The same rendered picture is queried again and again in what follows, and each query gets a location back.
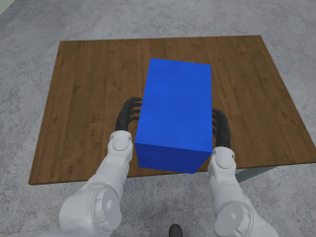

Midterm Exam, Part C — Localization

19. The carton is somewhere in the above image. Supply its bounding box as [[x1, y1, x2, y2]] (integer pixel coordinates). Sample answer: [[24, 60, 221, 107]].
[[134, 58, 213, 174]]

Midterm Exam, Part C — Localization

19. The right robot foot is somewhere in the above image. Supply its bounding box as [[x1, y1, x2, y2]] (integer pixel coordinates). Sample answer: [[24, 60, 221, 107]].
[[169, 223, 183, 237]]

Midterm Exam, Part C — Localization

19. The robot right upper arm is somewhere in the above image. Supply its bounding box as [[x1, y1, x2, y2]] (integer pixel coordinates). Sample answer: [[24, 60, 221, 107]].
[[213, 202, 278, 237]]

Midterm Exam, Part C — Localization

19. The right robot hand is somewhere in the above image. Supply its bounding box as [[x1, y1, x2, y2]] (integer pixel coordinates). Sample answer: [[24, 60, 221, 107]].
[[211, 108, 231, 149]]

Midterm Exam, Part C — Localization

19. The table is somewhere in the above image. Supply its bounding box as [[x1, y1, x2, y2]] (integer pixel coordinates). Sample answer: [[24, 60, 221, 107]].
[[28, 35, 316, 186]]

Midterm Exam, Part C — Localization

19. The left robot hand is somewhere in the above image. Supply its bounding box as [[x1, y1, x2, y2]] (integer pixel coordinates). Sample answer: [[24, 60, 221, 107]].
[[115, 97, 142, 131]]

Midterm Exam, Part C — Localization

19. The right robot forearm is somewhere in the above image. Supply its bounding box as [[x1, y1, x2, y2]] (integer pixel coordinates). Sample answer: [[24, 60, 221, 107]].
[[207, 146, 258, 220]]

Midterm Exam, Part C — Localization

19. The left robot forearm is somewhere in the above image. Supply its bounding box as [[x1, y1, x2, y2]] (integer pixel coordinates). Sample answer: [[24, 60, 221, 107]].
[[59, 130, 133, 228]]

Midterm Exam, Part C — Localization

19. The robot left upper arm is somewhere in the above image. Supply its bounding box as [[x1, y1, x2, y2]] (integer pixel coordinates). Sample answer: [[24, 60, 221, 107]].
[[37, 187, 122, 237]]

